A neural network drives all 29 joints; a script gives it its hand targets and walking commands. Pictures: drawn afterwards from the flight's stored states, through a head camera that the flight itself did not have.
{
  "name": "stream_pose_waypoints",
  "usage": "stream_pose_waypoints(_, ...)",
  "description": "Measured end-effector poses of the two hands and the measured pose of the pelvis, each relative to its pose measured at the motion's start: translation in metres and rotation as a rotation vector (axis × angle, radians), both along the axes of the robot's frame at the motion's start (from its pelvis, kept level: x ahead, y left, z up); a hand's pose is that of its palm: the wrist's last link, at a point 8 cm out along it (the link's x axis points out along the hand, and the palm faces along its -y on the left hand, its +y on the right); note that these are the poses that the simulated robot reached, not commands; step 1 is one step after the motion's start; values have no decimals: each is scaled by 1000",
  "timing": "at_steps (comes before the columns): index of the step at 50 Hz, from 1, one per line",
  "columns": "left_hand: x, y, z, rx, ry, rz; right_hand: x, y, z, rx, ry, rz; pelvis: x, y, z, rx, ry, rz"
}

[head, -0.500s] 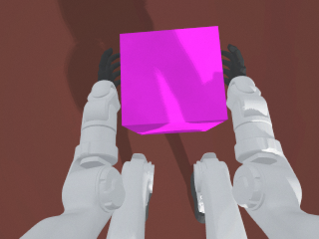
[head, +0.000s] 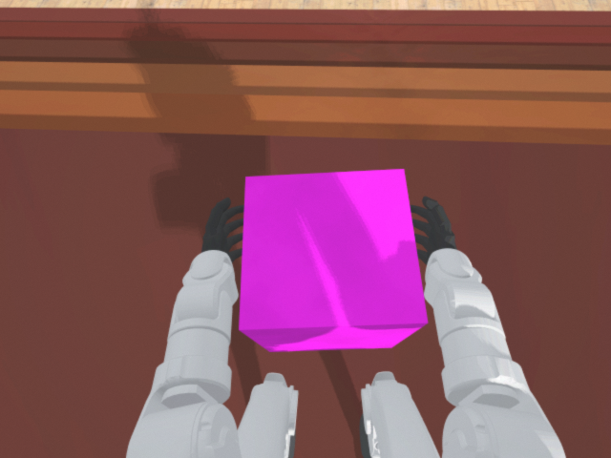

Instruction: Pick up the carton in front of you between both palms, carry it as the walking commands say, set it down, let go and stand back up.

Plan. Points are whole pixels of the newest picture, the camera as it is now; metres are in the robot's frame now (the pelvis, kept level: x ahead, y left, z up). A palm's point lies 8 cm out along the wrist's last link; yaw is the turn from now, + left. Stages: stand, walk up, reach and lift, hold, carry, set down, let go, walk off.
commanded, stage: reach and lift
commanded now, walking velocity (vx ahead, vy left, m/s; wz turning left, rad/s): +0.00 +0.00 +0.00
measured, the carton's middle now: (327, 273) +0.39 +0.00 -0.10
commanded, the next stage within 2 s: hold in 1.68 s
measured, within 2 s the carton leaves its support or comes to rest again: neither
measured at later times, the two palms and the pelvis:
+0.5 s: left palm (175, 229) +0.36 +0.15 +0.12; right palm (494, 231) +0.35 -0.15 +0.12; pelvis +0.05 +0.00 +0.13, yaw +0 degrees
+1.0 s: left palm (144, 216) +0.34 +0.15 +0.18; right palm (533, 218) +0.33 -0.15 +0.18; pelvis +0.03 +0.00 +0.15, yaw +0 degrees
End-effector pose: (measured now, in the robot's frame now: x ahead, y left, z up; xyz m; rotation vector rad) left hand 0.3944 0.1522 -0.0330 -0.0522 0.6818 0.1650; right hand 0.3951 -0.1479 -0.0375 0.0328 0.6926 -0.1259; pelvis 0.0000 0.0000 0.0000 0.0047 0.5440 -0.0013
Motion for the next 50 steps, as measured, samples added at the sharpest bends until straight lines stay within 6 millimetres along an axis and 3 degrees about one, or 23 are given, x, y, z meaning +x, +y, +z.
stream_pose_waypoints(19, -29, -1, 117, 8, -5, -21, -33, -2, 118, -4, -4, -12, 36, 3, 102, -6, -268, -5)
stream_pose_waypoints(33, -47, -1, 198, 21, -37, -41, -54, -2, 200, -15, -36, -12, 51, 3, 146, -9, -518, -3)
stream_pose_waypoints(38, -52, -1, 212, 35, -26, -51, -58, -2, 214, -29, -25, 0, 46, 2, 151, -8, -585, -3)
stream_pose_waypoints(50, -55, -2, 214, 32, -13, -48, -61, -2, 215, -26, -12, 1, 35, 2, 152, -7, -624, -3)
